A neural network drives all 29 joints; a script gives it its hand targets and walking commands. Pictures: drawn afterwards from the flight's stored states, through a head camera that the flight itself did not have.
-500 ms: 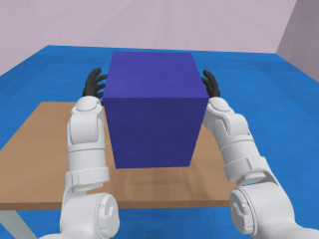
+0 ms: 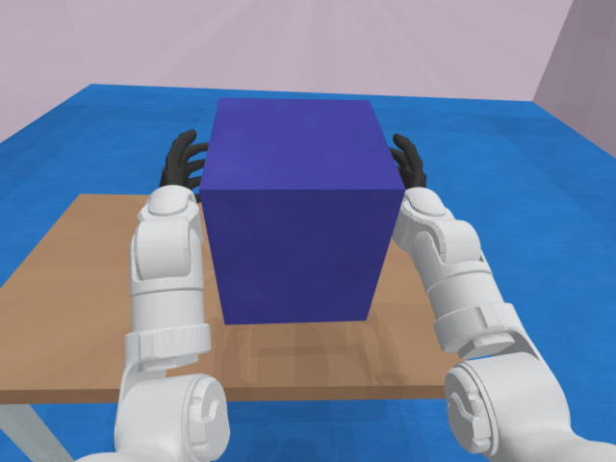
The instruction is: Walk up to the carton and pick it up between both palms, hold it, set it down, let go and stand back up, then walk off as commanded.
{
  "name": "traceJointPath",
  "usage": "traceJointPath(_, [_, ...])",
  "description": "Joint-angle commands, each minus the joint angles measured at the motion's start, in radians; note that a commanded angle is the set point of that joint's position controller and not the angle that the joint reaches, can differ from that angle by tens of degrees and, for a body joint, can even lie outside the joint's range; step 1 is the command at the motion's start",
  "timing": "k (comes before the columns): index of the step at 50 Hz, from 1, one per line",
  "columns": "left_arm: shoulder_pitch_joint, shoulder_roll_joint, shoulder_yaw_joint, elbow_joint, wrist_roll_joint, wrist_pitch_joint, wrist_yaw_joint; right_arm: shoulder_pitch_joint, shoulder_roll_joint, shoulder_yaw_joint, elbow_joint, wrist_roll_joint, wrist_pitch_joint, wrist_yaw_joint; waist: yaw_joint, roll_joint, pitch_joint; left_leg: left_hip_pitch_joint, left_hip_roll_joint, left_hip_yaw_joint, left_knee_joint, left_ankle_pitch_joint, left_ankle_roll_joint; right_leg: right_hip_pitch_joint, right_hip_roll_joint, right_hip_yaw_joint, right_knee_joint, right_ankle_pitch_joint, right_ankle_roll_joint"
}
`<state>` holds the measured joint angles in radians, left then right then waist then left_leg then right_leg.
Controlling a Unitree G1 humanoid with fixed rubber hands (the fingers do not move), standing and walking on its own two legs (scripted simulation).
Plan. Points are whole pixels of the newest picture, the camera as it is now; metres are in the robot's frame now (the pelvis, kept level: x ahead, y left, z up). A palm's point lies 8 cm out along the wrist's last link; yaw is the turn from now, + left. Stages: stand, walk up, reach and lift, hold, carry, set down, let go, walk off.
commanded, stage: hold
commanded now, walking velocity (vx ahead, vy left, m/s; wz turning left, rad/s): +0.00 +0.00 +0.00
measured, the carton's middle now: (296, 214) +0.37 +0.01 +0.20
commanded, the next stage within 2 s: none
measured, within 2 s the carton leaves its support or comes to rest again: neither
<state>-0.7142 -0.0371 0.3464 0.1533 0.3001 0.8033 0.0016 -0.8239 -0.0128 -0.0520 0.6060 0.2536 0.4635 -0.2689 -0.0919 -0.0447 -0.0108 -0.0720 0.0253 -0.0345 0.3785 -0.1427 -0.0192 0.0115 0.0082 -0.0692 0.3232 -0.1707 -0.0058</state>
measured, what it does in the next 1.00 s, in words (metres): stands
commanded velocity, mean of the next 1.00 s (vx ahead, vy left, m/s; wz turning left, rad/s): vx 0.00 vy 0.00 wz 0.00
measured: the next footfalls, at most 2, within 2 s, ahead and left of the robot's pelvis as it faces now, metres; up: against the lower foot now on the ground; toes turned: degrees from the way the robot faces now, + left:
none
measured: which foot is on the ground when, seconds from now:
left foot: down 0.00-1.00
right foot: down 0.00-1.00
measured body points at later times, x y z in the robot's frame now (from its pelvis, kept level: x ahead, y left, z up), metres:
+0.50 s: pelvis +0.00 +0.00 +0.00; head -0.07 +0.02 +0.44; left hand +0.37 +0.15 +0.23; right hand +0.38 -0.13 +0.23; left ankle +0.05 +0.13 -0.75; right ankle +0.02 -0.11 -0.75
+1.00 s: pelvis +0.00 +0.00 +0.00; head -0.07 +0.02 +0.44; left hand +0.37 +0.16 +0.23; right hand +0.38 -0.13 +0.23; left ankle +0.05 +0.13 -0.75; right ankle +0.02 -0.11 -0.75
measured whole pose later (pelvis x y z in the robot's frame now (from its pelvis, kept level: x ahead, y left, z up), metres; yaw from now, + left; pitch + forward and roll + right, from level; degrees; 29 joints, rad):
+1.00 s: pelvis +0.00 +0.00 +0.00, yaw +0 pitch -9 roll -1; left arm -0.70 -0.04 0.35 0.13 0.29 0.81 -0.01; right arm -0.81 -0.02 -0.04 0.57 0.26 0.48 -0.28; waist -0.08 -0.04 -0.01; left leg -0.07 0.03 -0.03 0.38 -0.14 -0.02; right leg 0.01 0.01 -0.07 0.33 -0.17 -0.01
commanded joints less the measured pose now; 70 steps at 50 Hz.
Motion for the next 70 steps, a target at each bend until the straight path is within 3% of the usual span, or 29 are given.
traceJointPath(1, [-0.771, -0.557, -0.55, -0.121, -0.178, -0.068, -0.14, -0.87, 0.589, 0.348, -0.369, 0.1, -0.064, 0.11, -0.015, 0.1, -0.413, 0.138, -0.065, 0.035, -0.045, 0.134, -0.004, 0.017, 0.053, 0.003, -0.054, 0.098, 0.072])
traceJointPath(2, [-0.804, -0.557, -0.559, -0.171, -0.187, -0.082, -0.132, -0.871, 0.611, 0.37, -0.41, 0.116, -0.072, 0.113, 0.005, 0.1, -0.475, 0.171, -0.061, 0.033, -0.04, 0.173, -0.015, 0.029, 0.059, -0.003, -0.041, 0.127, 0.071])
traceJointPath(5, [-0.79, -0.549, -0.583, -0.153, -0.205, -0.077, -0.129, -0.842, 0.594, 0.358, -0.406, 0.112, -0.061, 0.103, -0.025, 0.101, -0.443, 0.162, -0.067, 0.027, -0.03, 0.188, -0.015, 0.021, 0.055, 0.012, -0.047, 0.15, 0.073])
traceJointPath(7, [-0.786, -0.57, -0.61, -0.186, -0.223, -0.084, -0.119, -0.884, 0.61, 0.405, -0.493, 0.135, -0.075, 0.107, -0.006, 0.104, -0.521, 0.194, -0.061, 0.02, -0.014, 0.222, -0.021, 0.025, 0.065, 0.006, -0.033, 0.18, 0.068])
traceJointPath(12, [-0.756, -0.545, -0.546, -0.118, -0.174, -0.067, -0.122, -0.865, 0.6, 0.377, -0.4, 0.11, -0.062, 0.115, 0.014, 0.084, -0.42, 0.132, -0.063, 0.028, -0.048, 0.11, 0.004, 0.016, 0.051, 0.013, -0.049, 0.083, 0.065])
traceJointPath(13, [-0.729, -0.527, -0.509, -0.052, -0.149, -0.057, -0.127, -0.853, 0.579, 0.336, -0.341, 0.078, -0.051, 0.111, 0.011, 0.055, -0.36, 0.12, -0.058, 0.031, -0.064, 0.079, 0.009, 0.002, 0.055, 0.01, -0.061, 0.05, 0.063])
traceJointPath(15, [-0.778, -0.527, -0.521, -0.092, -0.163, -0.06, -0.139, -0.847, 0.595, 0.334, -0.336, 0.083, -0.046, 0.11, -0.006, 0.059, -0.377, 0.118, -0.061, 0.045, -0.068, 0.078, 0.006, 0.014, 0.056, 0.006, -0.061, 0.055, 0.071])
traceJointPath(19, [-0.803, -0.53, -0.559, -0.172, -0.193, -0.075, -0.137, -0.859, 0.609, 0.382, -0.411, 0.128, -0.052, 0.104, 0.001, 0.114, -0.489, 0.167, -0.068, 0.035, -0.024, 0.204, -0.011, 0.04, 0.05, 0.012, -0.037, 0.186, 0.077])
traceJointPath(21, [-0.83, -0.555, -0.588, -0.149, -0.225, -0.08, -0.128, -0.883, 0.61, 0.365, -0.433, 0.116, -0.064, 0.104, -0.025, 0.106, -0.483, 0.162, -0.063, 0.021, -0.026, 0.17, -0.016, 0.013, 0.058, 0.009, -0.039, 0.136, 0.069])
traceJointPath(24, [-0.765, -0.553, -0.567, -0.141, -0.187, -0.074, -0.131, -0.844, 0.599, 0.356, -0.413, 0.105, -0.062, 0.1, -0.022, 0.109, -0.451, 0.154, -0.066, 0.029, -0.032, 0.168, -0.006, 0.028, 0.05, 0.009, -0.039, 0.154, 0.075])
traceJointPath(25, [-0.787, -0.542, -0.547, -0.101, -0.175, -0.071, -0.139, -0.833, 0.591, 0.335, -0.336, 0.098, -0.053, 0.101, -0.028, 0.098, -0.388, 0.132, -0.063, 0.034, -0.052, 0.108, -0.006, 0.013, 0.055, 0.011, -0.055, 0.088, 0.065])
traceJointPath(28, [-0.746, -0.528, -0.507, -0.051, -0.141, -0.064, -0.145, -0.859, 0.585, 0.328, -0.333, 0.089, -0.057, 0.109, -0.001, 0.086, -0.372, 0.094, -0.062, 0.036, -0.064, 0.067, 0.002, 0.025, 0.056, 0.007, -0.054, 0.044, 0.064])
traceJointPath(31, [-0.804, -0.551, -0.55, -0.121, -0.169, -0.077, -0.129, -0.905, 0.603, 0.364, -0.409, 0.106, -0.074, 0.113, 0.018, 0.111, -0.471, 0.147, -0.064, 0.039, -0.04, 0.148, -0.007, 0.029, 0.056, 0.002, -0.04, 0.104, 0.068])
traceJointPath(33, [-0.811, -0.552, -0.583, -0.13, -0.229, -0.09, -0.126, -0.926, 0.618, 0.373, -0.491, 0.112, -0.081, 0.103, 0.0, 0.085, -0.518, 0.15, -0.064, 0.026, -0.019, 0.169, -0.005, 0.024, 0.052, 0.014, -0.034, 0.162, 0.072])
traceJointPath(34, [-0.792, -0.54, -0.565, -0.117, -0.21, -0.087, -0.124, -0.928, 0.623, 0.394, -0.482, 0.104, -0.077, 0.1, 0.019, 0.067, -0.514, 0.155, -0.065, 0.036, -0.023, 0.159, 0.004, 0.032, 0.051, 0.011, -0.034, 0.168, 0.082])
traceJointPath(35, [-0.774, -0.537, -0.564, -0.127, -0.189, -0.085, -0.118, -0.861, 0.61, 0.388, -0.427, 0.106, -0.067, 0.1, -0.006, 0.09, -0.469, 0.16, -0.068, 0.026, -0.02, 0.195, 0.001, 0.033, 0.056, 0.01, -0.03, 0.199, 0.076])
traceJointPath(40, [-0.771, -0.537, -0.535, -0.164, -0.163, -0.072, -0.139, -0.801, 0.602, 0.367, -0.361, 0.116, -0.05, 0.103, 0.001, 0.105, -0.436, 0.142, -0.064, 0.033, -0.037, 0.168, -0.012, 0.059, 0.056, 0.006, -0.032, 0.137, 0.071])
traceJointPath(42, [-0.757, -0.53, -0.537, -0.085, -0.165, -0.062, -0.144, -0.842, 0.576, 0.321, -0.337, 0.078, -0.049, 0.1, -0.024, 0.094, -0.358, 0.109, -0.066, 0.031, -0.056, 0.075, 0.003, 0.006, 0.043, 0.011, -0.057, 0.074, 0.073])
traceJointPath(46, [-0.757, -0.547, -0.537, -0.124, -0.183, -0.07, -0.145, -0.903, 0.617, 0.378, -0.453, 0.12, -0.066, 0.103, 0.01, 0.052, -0.448, 0.138, -0.067, 0.031, -0.037, 0.174, 0.006, 0.052, 0.057, 0.006, -0.041, 0.162, 0.079])
traceJointPath(48, [-0.799, -0.541, -0.569, -0.169, -0.201, -0.078, -0.136, -0.885, 0.624, 0.397, -0.456, 0.127, -0.064, 0.097, -0.009, 0.08, -0.503, 0.175, -0.068, 0.035, -0.017, 0.228, -0.001, 0.059, 0.059, 0.008, -0.033, 0.225, 0.08])
traceJointPath(49, [-0.785, -0.542, -0.57, -0.162, -0.195, -0.076, -0.134, -0.883, 0.616, 0.395, -0.449, 0.132, -0.061, 0.096, 0.007, 0.102, -0.496, 0.164, -0.068, 0.036, -0.016, 0.213, -0.006, 0.033, 0.058, 0.014, -0.039, 0.194, 0.075])
traceJointPath(52, [-0.793, -0.542, -0.561, -0.146, -0.193, -0.074, -0.133, -0.832, 0.609, 0.348, -0.386, 0.094, -0.059, 0.103, -0.018, 0.096, -0.418, 0.132, -0.057, 0.025, -0.045, 0.115, -0.005, 0.005, 0.052, 0.01, -0.04, 0.107, 0.065])
traceJointPath(54, [-0.721, -0.547, -0.545, -0.115, -0.163, -0.062, -0.137, -0.86, 0.587, 0.37, -0.406, 0.103, -0.062, 0.106, 0.005, 0.097, -0.437, 0.143, -0.059, 0.027, -0.046, 0.141, -0.001, 0.039, 0.059, 0.002, -0.04, 0.118, 0.067])
traceJointPath(56, [-0.783, -0.55, -0.567, -0.153, -0.179, -0.066, -0.138, -0.828, 0.568, 0.332, -0.371, 0.096, -0.055, 0.105, -0.033, 0.14, -0.426, 0.15, -0.068, 0.029, -0.036, 0.156, -0.015, 0.028, 0.049, 0.009, -0.042, 0.137, 0.063])
traceJointPath(58, [-0.805, -0.545, -0.559, -0.148, -0.185, -0.072, -0.138, -0.826, 0.586, 0.326, -0.369, 0.08, -0.049, 0.103, -0.037, 0.125, -0.437, 0.168, -0.064, 0.033, -0.039, 0.126, -0.011, 0.005, 0.045, 0.002, -0.049, 0.112, 0.07])
traceJointPath(60, [-0.769, -0.55, -0.563, -0.165, -0.177, -0.067, -0.135, -0.839, 0.601, 0.376, -0.407, 0.125, -0.061, 0.107, 0.001, 0.115, -0.462, 0.162, -0.063, 0.03, -0.026, 0.19, -0.011, 0.037, 0.06, 0.005, -0.037, 0.161, 0.072])
traceJointPath(62, [-0.789, -0.544, -0.538, -0.118, -0.163, -0.059, -0.141, -0.841, 0.578, 0.339, -0.356, 0.115, -0.049, 0.112, -0.017, 0.125, -0.385, 0.137, -0.066, 0.026, -0.048, 0.131, -0.006, 0.009, 0.051, 0.011, -0.056, 0.082, 0.068])
traceJointPath(67, [-0.716, -0.534, -0.521, -0.048, -0.15, -0.058, -0.133, -0.858, 0.56, 0.338, -0.362, 0.093, -0.054, 0.115, -0.003, 0.101, -0.374, 0.145, -0.06, 0.04, -0.055, 0.118, -0.011, -0.001, 0.058, 0.0, -0.062, 0.083, 0.066])
traceJointPath(70, [-0.763, -0.553, -0.544, -0.108, -0.178, -0.066, -0.134, -0.858, 0.58, 0.347, -0.379, 0.109, -0.06, 0.119, -0.006, 0.074, -0.407, 0.14, -0.057, 0.035, -0.052, 0.149, -0.014, 0.024, 0.062, -0.003, -0.056, 0.101, 0.066])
